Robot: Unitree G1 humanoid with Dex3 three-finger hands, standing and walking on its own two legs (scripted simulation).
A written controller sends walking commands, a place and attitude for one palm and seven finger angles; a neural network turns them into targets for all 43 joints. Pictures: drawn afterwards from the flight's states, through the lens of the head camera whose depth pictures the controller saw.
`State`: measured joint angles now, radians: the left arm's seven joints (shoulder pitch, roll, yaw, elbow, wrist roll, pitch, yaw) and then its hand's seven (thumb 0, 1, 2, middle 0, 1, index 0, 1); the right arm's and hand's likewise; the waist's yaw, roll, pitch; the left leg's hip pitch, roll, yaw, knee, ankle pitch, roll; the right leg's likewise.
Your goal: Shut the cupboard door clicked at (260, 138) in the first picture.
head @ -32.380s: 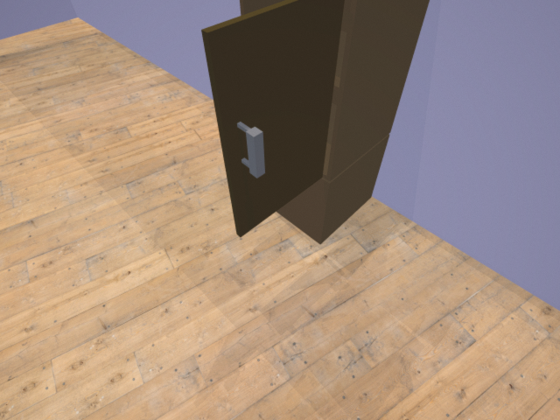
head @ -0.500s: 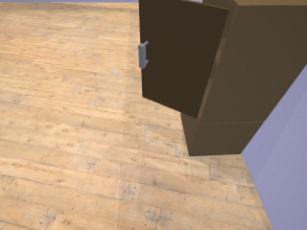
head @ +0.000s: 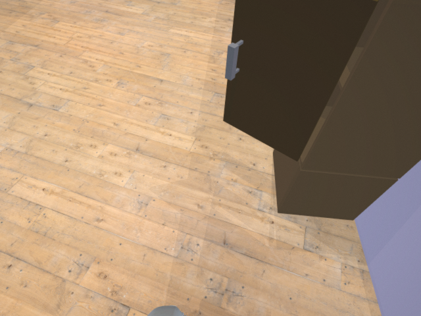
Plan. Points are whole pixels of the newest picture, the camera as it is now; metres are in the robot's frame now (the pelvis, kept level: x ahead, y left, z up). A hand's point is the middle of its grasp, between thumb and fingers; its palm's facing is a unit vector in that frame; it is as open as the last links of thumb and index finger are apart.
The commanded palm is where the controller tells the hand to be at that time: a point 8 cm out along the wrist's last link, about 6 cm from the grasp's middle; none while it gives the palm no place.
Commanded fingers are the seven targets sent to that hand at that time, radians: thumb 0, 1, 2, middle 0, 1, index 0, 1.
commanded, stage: walk to a spot facing it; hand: left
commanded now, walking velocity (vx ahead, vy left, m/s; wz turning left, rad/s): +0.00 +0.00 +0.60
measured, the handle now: (235, 59) +0.89 -0.05 +0.00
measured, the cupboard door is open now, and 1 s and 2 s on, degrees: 58 58 58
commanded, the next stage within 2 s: turn to face it in 1.56 s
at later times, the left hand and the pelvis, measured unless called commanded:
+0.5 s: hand out of the picture +0.04 +0.22 -0.14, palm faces +0.30 -0.90 -0.31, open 7.4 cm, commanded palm none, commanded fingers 0.00 0.90 0.90 -0.20 -0.30 -0.20 -0.30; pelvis +0.00 -0.01 +0.00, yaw +19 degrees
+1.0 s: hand out of the picture -0.05 +0.20 -0.15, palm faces +0.62 -0.72 -0.31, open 7.4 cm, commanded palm none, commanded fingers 0.00 0.90 0.90 -0.20 -0.30 -0.20 -0.30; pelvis +0.04 -0.02 -0.01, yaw +40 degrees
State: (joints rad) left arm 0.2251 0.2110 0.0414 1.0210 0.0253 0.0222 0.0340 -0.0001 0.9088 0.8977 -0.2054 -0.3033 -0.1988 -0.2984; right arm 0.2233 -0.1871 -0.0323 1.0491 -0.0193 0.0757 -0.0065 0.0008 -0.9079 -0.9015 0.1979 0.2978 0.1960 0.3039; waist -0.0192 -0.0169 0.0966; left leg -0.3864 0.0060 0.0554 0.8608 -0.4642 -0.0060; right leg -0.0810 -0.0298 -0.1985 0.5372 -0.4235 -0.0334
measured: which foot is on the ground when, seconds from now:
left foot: down 0.00-0.40, up 0.42-0.68, down 0.70-0.96, up 0.98-1.00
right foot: down 0.00-0.08, up 0.10-0.38, down 0.40-0.70, up 0.72-0.94, down 0.96-1.00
